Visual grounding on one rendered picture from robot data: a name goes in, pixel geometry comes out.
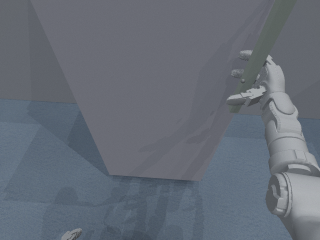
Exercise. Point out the robot right upper arm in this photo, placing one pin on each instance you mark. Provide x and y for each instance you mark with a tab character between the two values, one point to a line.
295	199

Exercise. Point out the fridge door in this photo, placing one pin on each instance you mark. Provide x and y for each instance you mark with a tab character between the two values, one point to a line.
151	77

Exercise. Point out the robot right hand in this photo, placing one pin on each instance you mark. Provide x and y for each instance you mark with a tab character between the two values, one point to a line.
271	80

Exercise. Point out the robot left hand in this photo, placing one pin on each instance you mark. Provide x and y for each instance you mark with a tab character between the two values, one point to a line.
73	235

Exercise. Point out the right robot forearm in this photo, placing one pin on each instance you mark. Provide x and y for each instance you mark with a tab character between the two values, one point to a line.
284	137

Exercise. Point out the handle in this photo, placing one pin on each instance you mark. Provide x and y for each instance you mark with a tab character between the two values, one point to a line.
276	20

